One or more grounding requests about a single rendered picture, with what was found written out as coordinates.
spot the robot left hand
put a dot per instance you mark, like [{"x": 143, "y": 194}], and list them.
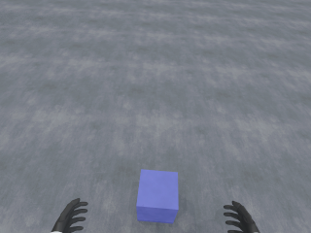
[{"x": 65, "y": 220}]

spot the robot right hand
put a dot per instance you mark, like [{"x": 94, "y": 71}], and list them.
[{"x": 246, "y": 224}]

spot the carton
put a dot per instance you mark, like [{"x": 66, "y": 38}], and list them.
[{"x": 158, "y": 196}]

